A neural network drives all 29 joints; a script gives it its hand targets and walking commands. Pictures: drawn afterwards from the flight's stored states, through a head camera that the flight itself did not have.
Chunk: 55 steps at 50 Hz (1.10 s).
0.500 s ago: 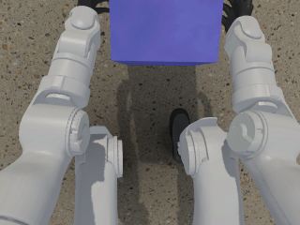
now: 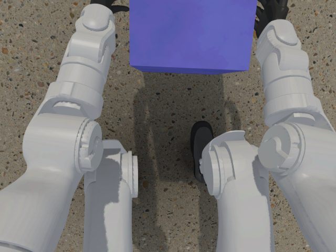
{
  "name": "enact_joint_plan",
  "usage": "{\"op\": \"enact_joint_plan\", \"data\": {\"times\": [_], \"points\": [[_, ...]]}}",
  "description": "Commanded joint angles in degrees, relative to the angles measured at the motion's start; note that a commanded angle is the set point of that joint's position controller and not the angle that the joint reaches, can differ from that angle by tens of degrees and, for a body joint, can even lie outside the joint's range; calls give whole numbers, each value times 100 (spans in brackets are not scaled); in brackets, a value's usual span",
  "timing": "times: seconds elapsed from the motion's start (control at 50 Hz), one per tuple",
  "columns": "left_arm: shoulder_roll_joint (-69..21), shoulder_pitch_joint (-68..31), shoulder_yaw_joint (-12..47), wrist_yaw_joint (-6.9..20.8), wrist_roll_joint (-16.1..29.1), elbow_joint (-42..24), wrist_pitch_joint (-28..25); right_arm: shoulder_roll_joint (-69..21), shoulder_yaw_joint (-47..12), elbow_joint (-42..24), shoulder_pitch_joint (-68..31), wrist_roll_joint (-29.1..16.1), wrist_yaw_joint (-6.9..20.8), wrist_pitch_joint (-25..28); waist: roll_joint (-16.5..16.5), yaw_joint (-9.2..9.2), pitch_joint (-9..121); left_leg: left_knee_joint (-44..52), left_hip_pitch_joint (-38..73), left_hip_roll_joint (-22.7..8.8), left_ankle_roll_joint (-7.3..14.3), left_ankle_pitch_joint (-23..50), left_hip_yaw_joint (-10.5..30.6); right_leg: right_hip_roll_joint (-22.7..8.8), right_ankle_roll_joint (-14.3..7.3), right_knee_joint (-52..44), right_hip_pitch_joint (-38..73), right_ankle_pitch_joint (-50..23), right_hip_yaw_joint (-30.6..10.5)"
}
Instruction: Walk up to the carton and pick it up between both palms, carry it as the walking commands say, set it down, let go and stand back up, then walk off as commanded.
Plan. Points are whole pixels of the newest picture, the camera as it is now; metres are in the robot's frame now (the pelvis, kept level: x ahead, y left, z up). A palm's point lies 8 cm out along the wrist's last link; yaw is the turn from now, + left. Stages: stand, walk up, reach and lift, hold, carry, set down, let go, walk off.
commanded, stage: set down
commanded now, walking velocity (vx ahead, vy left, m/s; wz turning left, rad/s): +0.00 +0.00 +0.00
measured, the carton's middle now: (185, 25) +0.54 -0.09 -0.25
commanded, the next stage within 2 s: none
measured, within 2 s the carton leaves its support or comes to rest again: neither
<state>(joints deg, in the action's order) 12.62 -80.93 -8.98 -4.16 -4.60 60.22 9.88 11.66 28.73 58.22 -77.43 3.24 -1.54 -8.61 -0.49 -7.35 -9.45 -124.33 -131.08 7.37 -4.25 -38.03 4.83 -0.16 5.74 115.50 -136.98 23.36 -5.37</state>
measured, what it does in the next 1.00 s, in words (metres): stands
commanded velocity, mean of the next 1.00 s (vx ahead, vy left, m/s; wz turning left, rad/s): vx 0.00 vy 0.00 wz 0.00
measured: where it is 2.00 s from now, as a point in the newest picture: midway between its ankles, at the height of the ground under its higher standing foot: (160, 176)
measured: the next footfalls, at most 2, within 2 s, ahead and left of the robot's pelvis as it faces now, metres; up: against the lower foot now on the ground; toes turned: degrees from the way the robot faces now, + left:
none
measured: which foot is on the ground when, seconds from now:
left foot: down 0.00-1.00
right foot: down 0.00-1.00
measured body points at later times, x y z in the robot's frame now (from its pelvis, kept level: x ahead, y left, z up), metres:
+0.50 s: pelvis +0.00 +0.00 +0.00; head +0.37 +0.00 +0.25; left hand +0.56 +0.07 -0.18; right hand +0.51 -0.24 -0.17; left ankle +0.08 +0.13 -0.35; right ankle +0.15 -0.15 -0.35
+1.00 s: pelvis -0.01 +0.00 +0.01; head +0.36 -0.01 +0.26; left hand +0.58 +0.11 -0.16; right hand +0.50 -0.26 -0.16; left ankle +0.08 +0.13 -0.35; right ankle +0.15 -0.15 -0.35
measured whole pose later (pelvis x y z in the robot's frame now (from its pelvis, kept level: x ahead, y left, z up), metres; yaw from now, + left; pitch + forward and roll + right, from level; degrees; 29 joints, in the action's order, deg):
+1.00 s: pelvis -0.01 +0.00 +0.01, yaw -1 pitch +41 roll -1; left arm 23.9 -82.1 1.9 -4.6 8.6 59.0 5.6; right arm 16.8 16.7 57.2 -73.5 -10.4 -6.6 -1.2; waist 0.2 -6.5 -15.3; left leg -123.1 -126.9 6.4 -4.8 -37.6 5.3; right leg 0.4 5.4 113.9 -133.0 22.3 -4.6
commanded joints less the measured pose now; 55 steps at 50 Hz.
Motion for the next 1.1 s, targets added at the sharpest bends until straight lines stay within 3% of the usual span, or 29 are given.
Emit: {"op": "enact_joint_plan", "data": {"times": [0.0, 0.16, 0.28, 0.34, 0.4, 0.44, 0.48, 0.58, 0.68, 0.82, 1.0, 1.08], "points": [[-4153, -2428, 1281, 1135, 240, -681, -299, -4677, -1470, -72, -1836, -277, 1216, -22, 1031, 74, 5103, 1569, 1497, 7, 299, 1641, -740, 419, -279, -56, 3735, -1621, 1099], [-3756, -2230, 1123, 1065, 115, -661, -314, -4272, -1337, -7, -1681, -263, 1115, 75, 1027, 93, 5085, 1546, 1527, -32, 279, 1663, -721, 400, -229, -28, 3738, -1644, 1089], [-2898, -2014, 935, 849, 57, -623, -395, -3395, -1128, 102, -1455, -265, 880, 244, 1014, 94, 5132, 1543, 1693, -89, 231, 1655, -710, 361, -168, -7, 3807, -1635, 1093], [-2057, -1861, 787, 631, 55, -608, -480, -2537, -936, 199, -1274, -273, 637, 385, 987, 90, 5206, 1536, 1863, -134, 192, 1635, -714, 332, -128, -4, 3921, -1632, 1092], [-605, -1685, 588, 272, 101, -681, -591, -1185, -719, 310, -922, -318, 228, 568, 944, 102, 5320, 1542, 2079, -203, 152, 1576, -722, 290, -104, -45, 4177, -1621, 1051], [640, -1507, 480, -32, 210, -701, -662, 67, -617, 317, -659, -493, -137, 734, 904, 118, 5337, 1573, 2210, -270, 132, 1497, -722, 250, -100, -106, 4405, -1604, 1026], [1050, -1551, 586, -162, 381, -588, -655, 452, -723, 269, -753, -754, -352, 828, 833, 102, 5415, 1569, 2307, -325, 144, 1452, -692, 213, -89, -145, 4561, -1588, 1024], [1171, -1771, 1057, -102, 1052, -404, -670, 776, -1109, 38, -1005, -1299, -490, 975, 837, -40, 5640, 1465, 2375, -436, 142, 1730, -677, 100, -141, -167, 4753, -1893, 992], [1315, -1918, 1267, -6, 1388, -270, -648, 1045, -1199, 40, -1020, -1418, -479, 981, 910, -229, 5661, 1444, 2359, -507, 109, 1603, -659, 21, -195, -201, 4756, -1854, 1009], [1551, -1902, 1132, 25, 1350, -161, -624, 1291, -1093, 28, -870, -1312, -458, 956, 970, -309, 5686, 1494, 2432, -522, 89, 1407, -623, -31, -201, -259, 4697, -1683, 1013], [1672, -1709, 916, -99, 1328, -1219, -440, 1391, -1145, -1230, -552, -1359, -563, 728, 812, -262, 7555, 1707, 3375, -350, 93, 1699, -818, 70, -197, -544, 5732, -2083, 1165], [1648, -1441, 691, -76, 1217, -1299, -275, 1243, -1182, -1607, -326, -1259, -597, 517, 626, -205, 7431, 1959, 3314, -284, 153, 1377, -901, 119, -187, -841, 5743, -1805, 1202]]}}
